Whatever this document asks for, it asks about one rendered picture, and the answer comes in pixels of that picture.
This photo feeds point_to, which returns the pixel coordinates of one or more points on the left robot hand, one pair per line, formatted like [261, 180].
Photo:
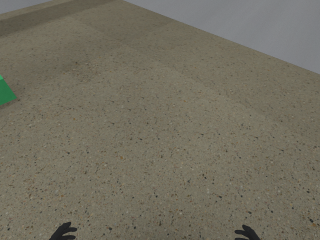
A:
[63, 229]

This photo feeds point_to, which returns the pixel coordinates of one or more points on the carton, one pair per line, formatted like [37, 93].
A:
[6, 94]

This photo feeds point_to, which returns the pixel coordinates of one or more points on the right robot hand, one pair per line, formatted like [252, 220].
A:
[247, 232]

